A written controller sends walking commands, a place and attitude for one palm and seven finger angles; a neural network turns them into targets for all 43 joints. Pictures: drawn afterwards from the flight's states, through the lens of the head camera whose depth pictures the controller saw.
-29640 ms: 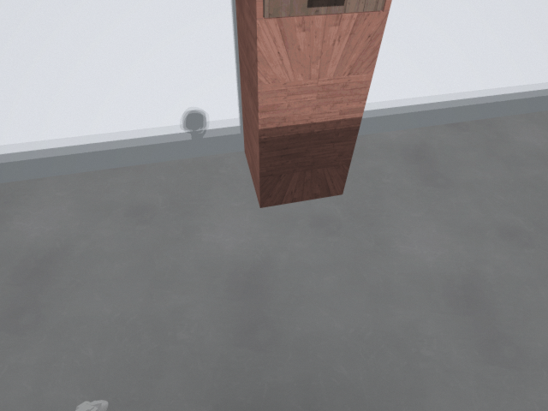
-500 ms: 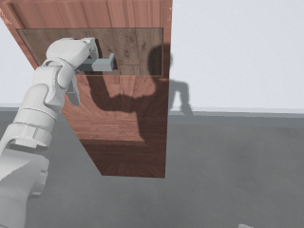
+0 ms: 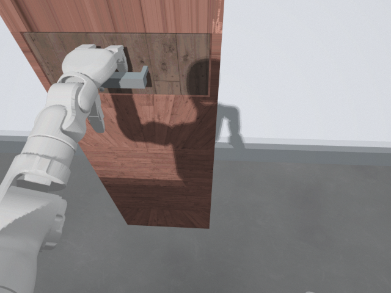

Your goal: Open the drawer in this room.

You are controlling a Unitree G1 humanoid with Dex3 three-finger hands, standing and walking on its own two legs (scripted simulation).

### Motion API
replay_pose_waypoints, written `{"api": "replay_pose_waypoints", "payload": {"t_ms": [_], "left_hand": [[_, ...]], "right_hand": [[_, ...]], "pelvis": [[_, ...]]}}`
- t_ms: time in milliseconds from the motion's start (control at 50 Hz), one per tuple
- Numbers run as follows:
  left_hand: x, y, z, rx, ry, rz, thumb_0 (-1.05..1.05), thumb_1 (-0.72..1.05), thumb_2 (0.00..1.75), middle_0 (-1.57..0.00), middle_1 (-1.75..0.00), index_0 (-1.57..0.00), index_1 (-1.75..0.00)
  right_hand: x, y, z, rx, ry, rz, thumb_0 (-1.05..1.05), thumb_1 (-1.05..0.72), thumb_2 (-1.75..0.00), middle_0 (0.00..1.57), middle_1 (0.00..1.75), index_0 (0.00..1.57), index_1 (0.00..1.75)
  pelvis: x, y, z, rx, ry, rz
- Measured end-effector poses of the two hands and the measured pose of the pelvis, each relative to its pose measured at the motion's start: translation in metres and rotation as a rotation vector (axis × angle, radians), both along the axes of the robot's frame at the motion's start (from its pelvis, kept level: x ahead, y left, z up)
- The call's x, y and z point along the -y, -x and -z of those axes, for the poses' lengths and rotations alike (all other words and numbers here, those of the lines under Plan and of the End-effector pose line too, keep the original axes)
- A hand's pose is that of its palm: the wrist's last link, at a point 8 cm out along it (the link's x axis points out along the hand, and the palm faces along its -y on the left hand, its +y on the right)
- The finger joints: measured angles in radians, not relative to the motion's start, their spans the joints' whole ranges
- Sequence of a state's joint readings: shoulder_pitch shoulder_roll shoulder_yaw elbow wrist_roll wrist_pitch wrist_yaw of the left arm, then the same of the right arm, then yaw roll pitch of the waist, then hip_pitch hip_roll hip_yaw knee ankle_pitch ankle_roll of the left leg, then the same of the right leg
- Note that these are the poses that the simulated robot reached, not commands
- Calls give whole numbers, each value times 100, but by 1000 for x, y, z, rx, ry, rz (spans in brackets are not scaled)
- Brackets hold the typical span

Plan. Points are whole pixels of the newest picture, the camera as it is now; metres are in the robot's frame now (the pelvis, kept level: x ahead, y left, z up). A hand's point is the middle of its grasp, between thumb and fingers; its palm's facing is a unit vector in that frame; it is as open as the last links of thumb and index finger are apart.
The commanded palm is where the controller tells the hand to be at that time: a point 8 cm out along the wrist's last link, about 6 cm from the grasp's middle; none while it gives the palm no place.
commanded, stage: lower the fingers behind the handle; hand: left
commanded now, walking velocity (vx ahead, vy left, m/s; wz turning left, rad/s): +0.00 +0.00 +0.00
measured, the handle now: (120, 74) +0.53 +0.18 +0.18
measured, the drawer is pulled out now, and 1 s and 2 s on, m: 0.00 0.00 0.00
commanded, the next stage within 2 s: lift the fingers back up to retry in 0.34 s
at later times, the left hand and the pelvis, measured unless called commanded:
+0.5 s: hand (101, 91) +0.46 +0.20 +0.19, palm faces +0.03 -0.01 -1.00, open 14.0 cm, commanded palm +0.44 +0.21 +0.24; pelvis +0.00 +0.00 +0.00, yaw -1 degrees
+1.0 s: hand (92, 66) +0.47 +0.20 +0.24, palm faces +0.05 +0.00 -1.00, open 13.8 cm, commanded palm +0.44 +0.21 +0.31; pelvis +0.01 +0.00 +0.00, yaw +0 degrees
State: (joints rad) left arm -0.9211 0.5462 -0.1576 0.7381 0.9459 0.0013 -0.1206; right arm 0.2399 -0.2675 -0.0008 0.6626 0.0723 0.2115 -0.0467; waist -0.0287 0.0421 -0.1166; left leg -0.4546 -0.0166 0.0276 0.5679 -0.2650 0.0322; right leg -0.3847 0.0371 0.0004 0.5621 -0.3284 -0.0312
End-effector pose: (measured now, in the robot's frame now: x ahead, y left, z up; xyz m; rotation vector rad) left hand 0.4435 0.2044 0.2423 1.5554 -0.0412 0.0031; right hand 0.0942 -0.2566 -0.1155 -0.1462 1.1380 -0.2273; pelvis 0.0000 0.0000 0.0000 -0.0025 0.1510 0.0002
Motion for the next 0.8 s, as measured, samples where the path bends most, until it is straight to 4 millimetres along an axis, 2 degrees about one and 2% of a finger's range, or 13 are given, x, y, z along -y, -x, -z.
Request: {"api": "replay_pose_waypoints", "payload": {"t_ms": [240, 400, 640, 800], "left_hand": [[0, -1, 0, -7, -1, -1, 0, -49, 30, -26, -129, -32, -120], [0, 2, 1, 1, -4, 3, 0, -49, 30, -24, -126, -30, -119], [1, 3, -1, -15, -11, 0, 0, -49, 30, -25, -121, -29, -119], [7, 2, -20, 14, -7, 24, 0, -49, 30, -30, -120, -31, -120]], "right_hand": [[7, 24, 1, -24, 12, 38, 0, -90, -90, 20, 30, 20, 30], [8, 29, 2, -27, 10, 47, 0, -90, -90, 20, 30, 20, 30], [2, 7, 2, 16, -4, 25, 1, -91, -90, 20, 30, 20, 30], [-5, -15, 0, 54, -20, -4, 1, -91, -90, 20, 30, 20, 30]], "pelvis": [[2, 4, 1, -1, 2, 9], [2, 5, 1, 1, 2, 13], [0, 1, 0, 9, 2, 5], [-2, -4, -2, 16, 1, 0]]}}
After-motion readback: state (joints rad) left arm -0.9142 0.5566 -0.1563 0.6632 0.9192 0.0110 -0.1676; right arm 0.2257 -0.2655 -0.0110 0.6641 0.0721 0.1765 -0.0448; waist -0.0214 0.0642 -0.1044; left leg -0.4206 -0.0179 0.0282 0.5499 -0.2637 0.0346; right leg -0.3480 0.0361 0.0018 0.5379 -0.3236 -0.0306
